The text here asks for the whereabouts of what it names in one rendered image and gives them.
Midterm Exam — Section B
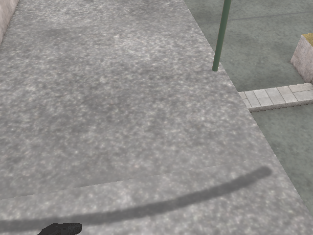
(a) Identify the robot left hand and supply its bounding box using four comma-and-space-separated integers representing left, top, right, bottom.
37, 222, 82, 235

